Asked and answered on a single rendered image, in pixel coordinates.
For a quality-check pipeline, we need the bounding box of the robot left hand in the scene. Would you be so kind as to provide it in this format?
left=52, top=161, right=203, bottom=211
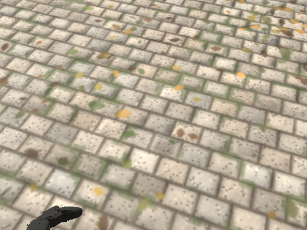
left=26, top=205, right=83, bottom=230

